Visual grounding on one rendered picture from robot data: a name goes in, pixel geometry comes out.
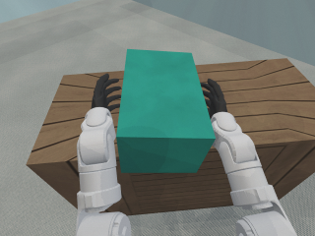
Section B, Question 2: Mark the carton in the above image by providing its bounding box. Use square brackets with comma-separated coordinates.
[116, 49, 216, 173]

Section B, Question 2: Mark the left robot forearm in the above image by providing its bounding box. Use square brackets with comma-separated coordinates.
[75, 107, 122, 236]

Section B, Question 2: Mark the robot right hand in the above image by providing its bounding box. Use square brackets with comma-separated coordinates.
[200, 79, 227, 119]

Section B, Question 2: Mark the robot left hand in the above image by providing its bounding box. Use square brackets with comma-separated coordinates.
[91, 73, 121, 111]

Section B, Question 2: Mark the pedestal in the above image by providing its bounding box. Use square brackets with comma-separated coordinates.
[26, 58, 315, 216]

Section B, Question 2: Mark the left robot upper arm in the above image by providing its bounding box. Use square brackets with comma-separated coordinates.
[76, 211, 132, 236]

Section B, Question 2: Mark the right robot upper arm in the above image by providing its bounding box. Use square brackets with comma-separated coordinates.
[235, 210, 296, 236]

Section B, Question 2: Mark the right robot forearm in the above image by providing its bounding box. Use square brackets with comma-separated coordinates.
[211, 112, 297, 236]

